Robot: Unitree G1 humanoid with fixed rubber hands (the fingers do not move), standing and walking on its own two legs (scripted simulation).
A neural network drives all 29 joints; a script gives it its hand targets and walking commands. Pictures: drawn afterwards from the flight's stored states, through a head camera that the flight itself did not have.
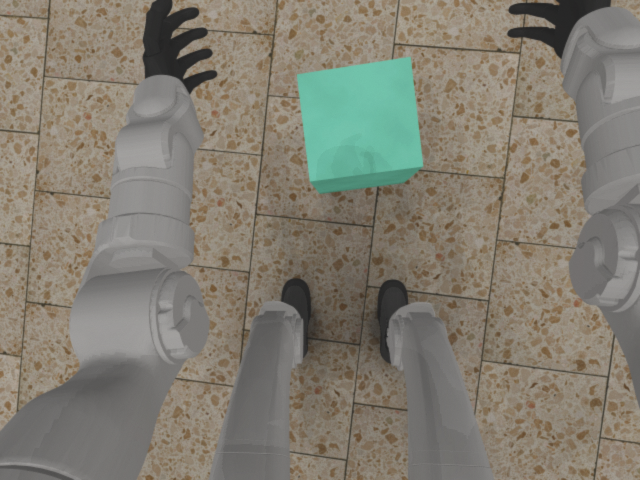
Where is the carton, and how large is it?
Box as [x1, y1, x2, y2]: [297, 57, 422, 193]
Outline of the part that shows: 410,57 297,74 309,178 311,183 319,193 404,182 422,166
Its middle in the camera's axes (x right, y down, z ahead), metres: +0.08 -0.23 +0.84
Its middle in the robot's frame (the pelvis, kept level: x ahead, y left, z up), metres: +0.56 -0.01 -0.54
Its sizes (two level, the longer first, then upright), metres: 0.210 0.200 0.250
